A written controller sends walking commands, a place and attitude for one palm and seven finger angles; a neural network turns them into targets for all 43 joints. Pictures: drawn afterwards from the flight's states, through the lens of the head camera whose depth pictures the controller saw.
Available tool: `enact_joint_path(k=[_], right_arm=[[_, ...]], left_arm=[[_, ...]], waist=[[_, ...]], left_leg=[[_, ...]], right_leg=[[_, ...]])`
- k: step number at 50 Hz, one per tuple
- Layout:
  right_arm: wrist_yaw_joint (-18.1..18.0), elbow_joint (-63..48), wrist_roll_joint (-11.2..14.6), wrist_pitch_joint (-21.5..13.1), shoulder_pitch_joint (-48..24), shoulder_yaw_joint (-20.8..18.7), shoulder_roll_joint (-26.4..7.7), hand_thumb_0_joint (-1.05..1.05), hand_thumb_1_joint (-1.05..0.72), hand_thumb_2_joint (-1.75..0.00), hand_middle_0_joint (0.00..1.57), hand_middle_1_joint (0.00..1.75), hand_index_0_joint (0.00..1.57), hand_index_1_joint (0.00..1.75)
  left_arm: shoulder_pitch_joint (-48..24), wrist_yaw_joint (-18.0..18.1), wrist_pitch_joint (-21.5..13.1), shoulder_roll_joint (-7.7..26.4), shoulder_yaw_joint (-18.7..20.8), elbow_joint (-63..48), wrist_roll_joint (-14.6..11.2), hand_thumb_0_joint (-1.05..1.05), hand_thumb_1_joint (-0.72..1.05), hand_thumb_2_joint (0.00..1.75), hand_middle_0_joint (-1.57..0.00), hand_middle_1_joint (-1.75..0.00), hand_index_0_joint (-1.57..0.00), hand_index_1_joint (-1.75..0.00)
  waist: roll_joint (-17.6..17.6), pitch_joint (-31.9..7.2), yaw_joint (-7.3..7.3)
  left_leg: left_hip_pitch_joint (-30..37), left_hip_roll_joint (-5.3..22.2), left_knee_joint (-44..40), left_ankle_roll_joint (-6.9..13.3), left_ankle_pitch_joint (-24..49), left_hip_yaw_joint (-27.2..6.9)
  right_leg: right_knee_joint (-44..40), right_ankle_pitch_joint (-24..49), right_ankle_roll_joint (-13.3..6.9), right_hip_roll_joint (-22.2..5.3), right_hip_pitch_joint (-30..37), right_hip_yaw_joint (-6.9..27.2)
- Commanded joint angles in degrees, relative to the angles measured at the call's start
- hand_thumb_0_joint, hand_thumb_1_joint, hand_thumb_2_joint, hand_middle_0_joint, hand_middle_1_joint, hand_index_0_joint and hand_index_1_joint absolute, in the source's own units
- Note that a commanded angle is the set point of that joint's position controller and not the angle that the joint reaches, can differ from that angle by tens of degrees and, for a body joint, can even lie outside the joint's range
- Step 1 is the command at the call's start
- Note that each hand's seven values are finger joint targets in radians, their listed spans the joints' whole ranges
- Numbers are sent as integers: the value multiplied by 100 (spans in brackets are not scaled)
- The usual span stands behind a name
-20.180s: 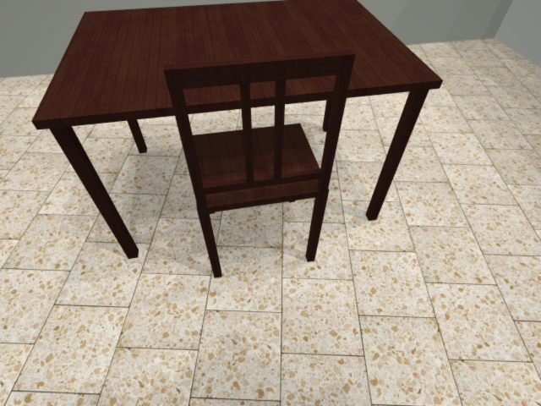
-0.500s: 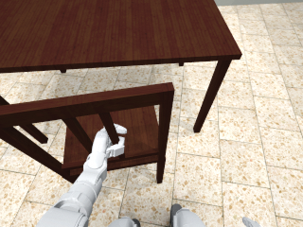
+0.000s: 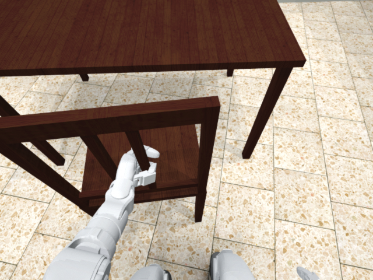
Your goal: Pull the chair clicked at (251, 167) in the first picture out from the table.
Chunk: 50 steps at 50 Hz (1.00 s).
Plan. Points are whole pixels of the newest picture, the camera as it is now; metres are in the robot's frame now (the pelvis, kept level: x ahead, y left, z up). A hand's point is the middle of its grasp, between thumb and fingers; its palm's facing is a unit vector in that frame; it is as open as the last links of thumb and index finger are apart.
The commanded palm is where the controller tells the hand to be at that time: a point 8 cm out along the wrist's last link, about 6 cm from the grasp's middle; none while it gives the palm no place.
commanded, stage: step backward, pulling the chair out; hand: left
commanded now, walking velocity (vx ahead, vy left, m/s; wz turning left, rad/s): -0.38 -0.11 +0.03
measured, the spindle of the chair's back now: (110, 167) +0.38 +0.19 -0.05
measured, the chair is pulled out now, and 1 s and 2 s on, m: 0.21 0.28 0.46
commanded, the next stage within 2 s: none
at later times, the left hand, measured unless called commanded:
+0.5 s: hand (149, 187) +0.32 +0.09 -0.06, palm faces -0.08 -0.98 -0.17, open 5.4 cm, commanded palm +0.33 +0.14 -0.05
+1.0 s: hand (148, 201) +0.29 +0.09 -0.06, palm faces -0.06 -0.98 -0.18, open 5.4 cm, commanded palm +0.28 +0.14 -0.05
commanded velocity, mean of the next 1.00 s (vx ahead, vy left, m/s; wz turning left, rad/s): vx -0.38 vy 0.01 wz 0.03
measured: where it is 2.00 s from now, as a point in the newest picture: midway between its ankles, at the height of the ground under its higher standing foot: outside the picture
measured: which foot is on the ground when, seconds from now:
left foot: down 0.00-0.60, up 0.62-0.68, down 0.70-1.00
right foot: down 0.00-0.36, up 0.38-0.42, down 0.44-1.00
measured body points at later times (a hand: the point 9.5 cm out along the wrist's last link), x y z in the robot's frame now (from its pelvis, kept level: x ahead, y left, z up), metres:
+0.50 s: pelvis -0.04 -0.01 +0.00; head +0.04 -0.02 +0.44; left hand +0.32 +0.14 -0.04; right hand +0.05 -0.26 -0.13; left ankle +0.04 +0.12 -0.72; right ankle +0.05 -0.13 -0.72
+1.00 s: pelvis -0.08 -0.02 +0.00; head +0.00 -0.03 +0.44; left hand +0.29 +0.14 -0.04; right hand +0.00 -0.27 -0.13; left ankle +0.00 +0.12 -0.72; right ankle -0.01 -0.13 -0.72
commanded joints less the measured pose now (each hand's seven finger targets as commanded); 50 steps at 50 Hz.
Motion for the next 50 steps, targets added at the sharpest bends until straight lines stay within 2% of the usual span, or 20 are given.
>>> enact_joint_path(k=[1, 4, 10, 13, 15, 18, 21, 23, 26, 29, 31, 35, 37, 38, 39, 42, 44, 45, 47, 50], right_arm=[[-28, -475, -38, -174, 51, -317, -629, 0, -90, -90, 20, 30, 20, 30], [-45, -319, -12, -123, 256, -376, -631, 0, -90, -90, 20, 30, 20, 30], [-42, -449, 63, -64, 85, -292, -554, 0, -90, -90, 20, 30, 20, 30], [-68, -456, 33, -92, 42, -205, -592, 0, -90, -90, 20, 30, 20, 30], [-84, -616, 41, -90, -108, -215, -660, 0, -90, -90, 20, 30, 20, 30], [-109, -714, 16, -100, -224, -192, -595, 0, -90, -90, 20, 30, 20, 30], [-112, -520, -9, -137, -2, -276, -608, 0, -90, -90, 20, 30, 20, 30], [-73, -479, -32, -152, -26, -263, -596, 0, -90, -90, 20, 30, 20, 30], [-112, -381, 9, -185, 71, -343, -608, 0, -90, -90, 20, 30, 20, 30], [-80, -280, 41, -235, 158, -330, -516, 0, -90, -90, 20, 30, 20, 30], [-75, -268, 6, -258, 43, -283, -539, 0, -90, -90, 20, 30, 20, 30], [-94, -180, -1, -297, 131, -172, -617, 0, -90, -90, 20, 30, 20, 30], [-89, -412, 8, -258, -120, -218, -735, 0, -90, -90, 20, 30, 20, 30], [-50, -545, 0, -220, -217, -219, -645, 0, -90, -90, 20, 30, 20, 30], [-54, -602, -39, -205, -261, -177, -574, 0, -90, -90, 20, 30, 20, 30], [-43, -412, -74, -229, 65, -271, -602, 0, -90, -90, 20, 30, 20, 30], [20, -350, -124, -251, 17, -305, -597, 0, -90, -90, 20, 30, 20, 30], [24, -326, -127, -249, 171, -324, -609, 0, -90, -90, 20, 30, 20, 30], [-7, -321, -57, -196, 145, -385, -620, 0, -90, -90, 20, 30, 20, 30], [-48, -403, 20, -190, 39, -349, -517, 0, -90, -90, 20, 30, 20, 30]], left_arm=[[-2196, 26, -359, 770, 68, -1097, 278, 0, 90, 90, -50, -145, -50, -145], [-2162, 40, -465, 1009, 154, -1130, 312, 0, 90, 90, -50, -145, -50, -145], [-1660, 26, -399, 1225, 264, -989, 199, 0, 90, 90, -50, -145, -50, -145], [-1622, 36, -371, 1108, 212, -1021, 196, 0, 90, 90, -50, -145, -50, -145], [-1766, 18, -453, 971, 67, -1229, 190, 0, 90, 90, -50, -145, -50, -145], [-2135, 20, -488, 828, 1, -1434, 173, 0, 90, 90, -50, -145, -50, -145], [-2170, 0, -447, 991, 145, -1145, 215, 0, 90, 90, -50, -145, -50, -145], [-2266, -30, -480, 769, -70, -1157, 267, 0, 90, 90, -50, -145, -50, -145], [-2031, 16, -526, 1246, 287, -989, 238, 0, 90, 90, -50, -145, -50, -145], [-1849, 48, -548, 1389, 323, -806, 233, 0, 90, 90, -50, -145, -50, -145], [-1755, 47, -481, 1384, 372, -687, 249, 0, 90, 90, -50, -145, -50, -145], [-1854, 9, -390, 1139, 265, -802, 231, 0, 90, 90, -50, -145, -50, -145], [-2029, -8, -467, 969, 96, -1070, 182, 0, 90, 90, -50, -145, -50, -145], [-2169, -39, -477, 786, -25, -1220, 158, 0, 90, 90, -50, -145, -50, -145], [-2375, -51, -480, 688, -61, -1352, 174, 0, 90, 90, -50, -145, -50, -145], [-2155, -47, -457, 773, 91, -1071, 218, 0, 90, 90, -50, -145, -50, -145], [-2266, -89, -497, 716, 17, -1044, 319, 0, 90, 90, -50, -145, -50, -145], [-2308, -84, -567, 814, 58, -1220, 330, 0, 90, 90, -50, -145, -50, -145], [-2020, -64, -529, 1136, 282, -1062, 286, 0, 90, 90, -50, -145, -50, -145], [-1788, -29, -514, 1416, 372, -1057, 224, 0, 90, 90, -50, -145, -50, -145]], waist=[[232, -2544, 174], [302, -3180, 65], [-562, -2943, 142], [-309, -2684, 90], [407, -2527, 151], [1153, -2350, 227], [502, -2601, 182], [867, -2274, 172], [75, -2666, 189], [-674, -2674, 150], [-738, -2570, 208], [-509, -2595, 73], [914, -2510, 193], [1199, -2480, 244], [1317, -2378, 232], [635, -2585, 173], [1053, -2501, 175], [1062, -2820, 92], [533, -3137, 102], [-392, -2955, 114]], left_leg=[[391, 1361, -705, 173, 2468, -918], [813, 1028, -320, -134, 2580, -477], [559, 282, 238, -218, -867, -251], [828, 507, -693, -91, -163, -382], [542, 1026, -1306, 109, 213, -713], [-60, 1526, -1725, 404, 335, -1086], [501, 1452, -1021, 318, 1929, -822], [231, 1398, -1092, 213, 1403, -720], [256, 1068, -538, 57, 911, -468], [698, 260, 566, -222, -799, -115], [524, 154, 964, -227, -1095, -309], [849, 490, -917, -90, 168, -457], [555, 1312, -1592, 254, 1018, -1106], [278, 1605, -1764, 410, 616, -1284], [108, 1709, -1754, 513, 719, -1443], [987, 1664, -925, 482, 3036, -1242], [937, 1640, -841, 332, 3100, -1080], [1320, 1546, -674, 292, 3492, -925], [987, 1366, -455, 87, 2822, -705], [641, 425, 453, -274, -223, -157]], right_leg=[[-50, 1251, -53, -173, 1884, 329], [-354, 2849, -184, -539, 2164, 622], [-1736, 765, -499, -1395, 1816, 1264], [-1580, 123, -213, -909, 1505, 693], [-945, -521, 37, -292, 1510, 363], [258, -636, -1, 75, 1748, 174], [-25, 558, 25, -13, 1821, 268], [-50, 260, -47, -67, 1680, 286], [-543, 643, -140, -413, 1857, 765], [-1990, -312, -550, -1405, 1171, 1679], [-2079, 33, -691, -1536, 1340, 1598], [-1301, 753, -216, -870, 1685, 638], [-226, -115, 55, -97, 1694, 174], [184, -762, 18, 57, 1757, 157], [491, -882, -22, 120, 1693, 171], [20, 301, -5, 103, 1652, 247], [-144, 306, -67, 3, 1715, 282], [-322, 1173, -53, -3, 1811, 300], [-482, 1960, -96, -217, 2303, 531], [-1613, 1408, -536, -1333, 1955, 1596]])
